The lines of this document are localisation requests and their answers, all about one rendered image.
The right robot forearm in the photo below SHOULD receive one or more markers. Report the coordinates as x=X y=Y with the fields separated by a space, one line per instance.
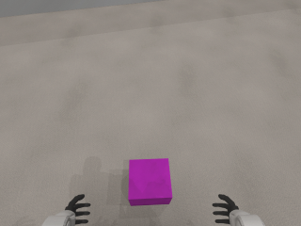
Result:
x=241 y=218

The robot right hand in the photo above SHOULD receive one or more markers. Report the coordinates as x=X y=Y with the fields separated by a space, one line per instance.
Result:
x=230 y=206

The left robot forearm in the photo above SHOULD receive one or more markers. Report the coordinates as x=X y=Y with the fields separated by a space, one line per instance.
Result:
x=63 y=218

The robot left hand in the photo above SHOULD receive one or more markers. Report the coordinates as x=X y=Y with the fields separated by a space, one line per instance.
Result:
x=73 y=205

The carton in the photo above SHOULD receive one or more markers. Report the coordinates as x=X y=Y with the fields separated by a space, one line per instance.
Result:
x=149 y=182

